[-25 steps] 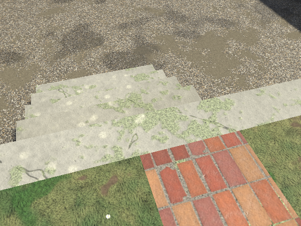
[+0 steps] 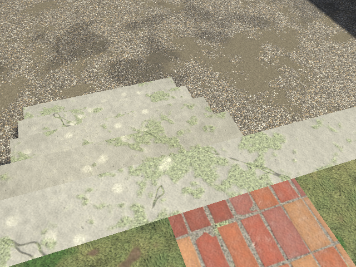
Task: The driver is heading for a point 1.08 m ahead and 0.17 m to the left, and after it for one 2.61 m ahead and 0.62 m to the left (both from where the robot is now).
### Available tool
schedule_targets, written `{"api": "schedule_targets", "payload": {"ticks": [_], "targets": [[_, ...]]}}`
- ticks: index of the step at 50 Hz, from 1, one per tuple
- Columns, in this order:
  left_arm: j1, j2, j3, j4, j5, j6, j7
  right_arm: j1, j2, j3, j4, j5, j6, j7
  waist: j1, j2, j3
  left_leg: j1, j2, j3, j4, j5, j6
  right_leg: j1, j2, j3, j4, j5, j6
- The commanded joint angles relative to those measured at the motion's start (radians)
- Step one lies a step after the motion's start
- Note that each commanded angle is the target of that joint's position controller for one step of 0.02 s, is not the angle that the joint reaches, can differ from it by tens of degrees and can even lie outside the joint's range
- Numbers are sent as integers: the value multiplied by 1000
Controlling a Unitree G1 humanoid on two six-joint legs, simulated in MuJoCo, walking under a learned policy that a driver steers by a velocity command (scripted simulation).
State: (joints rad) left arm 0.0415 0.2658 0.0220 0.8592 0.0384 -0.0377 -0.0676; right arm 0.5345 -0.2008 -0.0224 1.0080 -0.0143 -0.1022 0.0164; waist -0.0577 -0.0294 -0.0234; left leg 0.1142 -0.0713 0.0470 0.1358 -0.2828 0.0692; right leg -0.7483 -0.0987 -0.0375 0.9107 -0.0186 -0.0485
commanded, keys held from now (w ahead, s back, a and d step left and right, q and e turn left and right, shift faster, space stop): w+shift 0.38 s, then w+q+shift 0.62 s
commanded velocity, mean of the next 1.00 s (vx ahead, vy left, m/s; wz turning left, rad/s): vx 0.98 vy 0.00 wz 0.40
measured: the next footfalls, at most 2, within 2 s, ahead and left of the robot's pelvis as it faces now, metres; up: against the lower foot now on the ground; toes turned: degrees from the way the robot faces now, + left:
right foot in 0.18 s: +0.36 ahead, -0.10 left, +0.00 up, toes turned -4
left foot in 0.66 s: +0.82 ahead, +0.05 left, +0.00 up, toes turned +11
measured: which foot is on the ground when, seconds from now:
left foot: down 0.00-0.20, up 0.22-0.64, down 0.66-1.00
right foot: up 0.00-0.16, down 0.18-0.66, up 0.68-1.00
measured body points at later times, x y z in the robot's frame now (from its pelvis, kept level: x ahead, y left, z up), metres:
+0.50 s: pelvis +0.45 -0.04 -0.01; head +0.47 -0.03 +0.44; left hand +0.35 +0.21 -0.15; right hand +0.66 -0.26 -0.10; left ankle +0.67 +0.12 -0.67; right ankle +0.32 -0.10 -0.74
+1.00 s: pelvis +0.94 +0.04 -0.02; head +0.95 +0.06 +0.43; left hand +1.09 +0.35 -0.07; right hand +0.99 -0.26 -0.13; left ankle +0.79 +0.04 -0.74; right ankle +1.20 -0.06 -0.69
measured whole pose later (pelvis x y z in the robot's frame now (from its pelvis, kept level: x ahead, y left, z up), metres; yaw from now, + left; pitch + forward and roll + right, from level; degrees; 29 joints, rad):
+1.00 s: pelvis +0.94 +0.04 -0.02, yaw +27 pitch +1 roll -1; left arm -0.01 0.28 0.01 0.63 0.05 -0.07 -0.02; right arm 0.52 -0.32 -0.08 0.91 0.00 -0.06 -0.01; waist -0.14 0.00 0.00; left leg -0.02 -0.19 -0.24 0.50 -0.45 0.17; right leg -0.70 -0.08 0.11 0.75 0.18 -0.01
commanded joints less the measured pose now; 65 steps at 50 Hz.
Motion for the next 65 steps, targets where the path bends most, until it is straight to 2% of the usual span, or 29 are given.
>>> {"api": "schedule_targets", "payload": {"ticks": [1, 6, 8, 9, 10, 11, 13, 16, 20, 26, 30, 32, 33, 34, 35, 37, 41, 45, 47, 49, 54, 56, 57, 58, 59, 60, 62, 63, 65], "targets": [[-226, 27, -10, -130, -9, -14, -6, 9, -140, -25, -32, 6, -26, -11, 2, 73, 225, -162, 244, -112, -214, 252, 113, 5, 23, -69, -190, 91, -13], [-135, 66, 1, -143, -14, -19, 25, 4, -203, -33, 0, -6, -20, -22, 80, 146, 80, 59, 285, -8, 39, 1191, 76, 267, 156, -140, -298, -51, -100], [220, 140, 36, -45, -18, -23, 51, -27, -251, -48, 6, -26, 8, -38, 242, 187, -105, 22, 298, 9, 476, 1318, 61, 618, 205, -114, -323, -184, -136], [430, 196, 61, 13, -5, -26, 68, -59, -225, -45, -10, -29, 14, -38, 326, 151, -197, -187, 256, 13, 796, 1062, 57, 901, 97, 4, -336, -289, -163], [490, 286, 91, 26, 30, -28, 77, 20, -55, -11, -56, 9, 4, -7, 220, -128, -313, -605, 92, -14, 1210, 230, 29, 1194, -210, 517, -423, -731, -260], [452, 247, 89, 29, 7, -29, 58, -15, -116, -25, -69, 19, -17, 1, 207, -129, -353, -766, 6, -166, 1343, -144, 58, 1190, -271, 913, -647, -860, -273], [287, 132, 70, 36, -3, -45, 50, -201, -146, -31, -130, 16, -22, -8, 139, 29, -47, -839, 126, -146, 1291, 42, 78, 876, -202, 594, -687, -587, -224], [259, 33, 36, 72, -7, -63, 58, -185, -77, -16, -139, -24, 16, 17, 19, 18, 59, -713, 194, -148, 1163, 42, 43, 561, -103, 364, -763, -467, -172], [333, 65, 37, 94, -25, -93, 57, -390, -77, -1, -229, -27, 47, 34, 29, 7, 195, -869, 230, -66, 970, 177, -5, 490, -44, 180, -882, -276, -167], [455, 85, 23, 116, -37, -120, 63, -567, -73, 19, -282, 11, 37, 52, 84, 7, 195, -668, 109, 89, 558, 528, 73, 642, -27, -107, -932, 430, -44], [464, 192, 42, 102, -8, -75, 116, -460, -160, -8, -251, -8, 32, 49, -4, -77, 52, -521, -49, 160, 433, 356, 105, 940, -87, -166, -585, 1088, 26], [384, 237, 63, 74, 18, -32, 134, -50, -238, -50, -136, 5, 43, 34, -193, -112, -139, -159, -60, 79, 443, 202, 159, 858, -111, -166, -33, 1096, 26], [356, 189, 56, 59, 24, -34, 123, 53, -284, -76, -117, 7, 57, 16, -210, -48, -176, 29, 45, -87, 482, -8, 195, 639, -36, -163, 324, 601, 4], [425, 43, 27, -38, -24, -52, 85, -39, -375, -104, -138, -7, 71, 12, -42, 346, -242, 395, 334, -710, 357, -30, 427, 57, 174, -68, 757, -470, 94], [287, 108, 25, -91, -34, -78, 93, -57, -349, -114, -164, 5, 78, 5, -97, 124, -312, 422, 367, -901, 204, 3, 446, -95, 159, 110, 804, -387, 61], [210, 108, 14, -117, -19, -107, 94, -100, -273, -103, -135, 1, 69, -12, -17, -74, -79, 94, 299, -687, 147, 160, 345, -34, 50, 135, 577, -304, 16], [153, 94, 6, -172, 28, -21, 96, -218, -230, -73, -171, 20, 28, -13, 120, -48, 99, -485, 95, -414, 74, 233, 267, 297, 9, 91, 101, -374, 89], [177, 60, -6, -175, 13, -9, 70, -175, -261, -84, -182, 2, 25, -3, 77, 76, -7, -493, 54, -344, 199, 730, 222, 446, 66, 11, 62, 139, 70], [-25, 159, 34, -247, 2, -32, 66, 71, -270, -89, -120, 15, 29, -22, -53, 50, 12, -61, 109, -485, 318, 565, 237, -57, 25, 126, -5, 111, 32], [-152, 107, 16, -313, 17, -45, 45, 47, -218, -78, -121, 14, 36, -30, -78, 44, 74, -197, 36, -489, 384, 312, 196, 14, 78, 104, -260, 304, 30], [-36, 51, -4, -289, -9, -65, 31, -45, -246, -70, -160, 20, 51, -64, -47, 113, 28, -485, -29, -483, 586, 118, 107, 568, 159, 111, -374, 508, 52], [203, 110, 21, -223, -42, -62, 71, -112, -251, -72, -161, -10, 57, -74, 82, 124, 5, -347, -75, -454, 902, 188, 99, 656, 93, 169, -558, 535, 84], [499, 148, 47, -150, -38, -60, 90, -240, -275, -77, -175, -1, 62, -74, 278, 113, -110, -471, -93, -383, 1268, 338, 85, 982, 87, 76, -512, 707, 88], [585, 187, 67, -86, -17, -60, 97, -209, -202, -73, -185, 27, 72, -80, 293, -60, -45, -605, -177, -296, 1720, -208, 44, 1035, -107, 300, -756, 724, 8], [650, 198, 62, -69, -6, -43, 80, -285, -159, -53, -224, 26, 71, -93, 320, -82, -33, -739, -156, -257, 1904, -512, 64, 1078, -133, 201, -519, 828, 61], [553, 183, 38, -71, 17, -64, 58, 36, -98, -38, -266, 72, 60, -93, 12, -353, -163, -1021, -90, -264, 1914, -502, 40, 1385, -297, 358, -73, 1394, 18], [580, 115, 41, -49, -12, -50, 50, -11, -116, -25, -184, -17, 77, -84, 79, -119, -145, -1118, -21, -183, 1934, -345, 49, 1122, -240, 503, -292, 671, -88], [500, 193, 63, -52, -7, -65, 58, -88, -150, -25, -226, -49, 76, -63, 71, -179, -92, -1188, 9, -223, 1849, -279, 62, 948, -314, 792, -428, 25, -245], [542, 82, 21, 42, -9, -106, 54, -420, -148, -26, -298, -70, 80, -48, 67, 47, 226, -1289, 46, -360, 1511, -98, 55, 588, -229, 699, -385, 124, -204]]}}
Velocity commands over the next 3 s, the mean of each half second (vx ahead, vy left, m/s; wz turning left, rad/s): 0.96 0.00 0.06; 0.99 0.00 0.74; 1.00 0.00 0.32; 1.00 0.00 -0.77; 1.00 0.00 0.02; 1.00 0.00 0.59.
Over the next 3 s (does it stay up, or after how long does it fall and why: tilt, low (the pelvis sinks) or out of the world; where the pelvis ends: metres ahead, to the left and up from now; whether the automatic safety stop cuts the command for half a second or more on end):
stays up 2.62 0.56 -0.90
